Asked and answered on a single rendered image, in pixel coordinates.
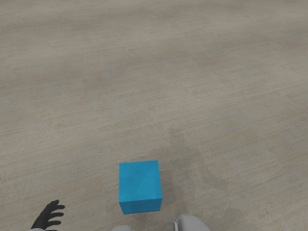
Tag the robot right thigh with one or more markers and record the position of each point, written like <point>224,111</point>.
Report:
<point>189,223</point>

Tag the carton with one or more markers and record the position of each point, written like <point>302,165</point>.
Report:
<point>139,189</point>

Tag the left robot hand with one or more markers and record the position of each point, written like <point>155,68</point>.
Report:
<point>42,220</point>

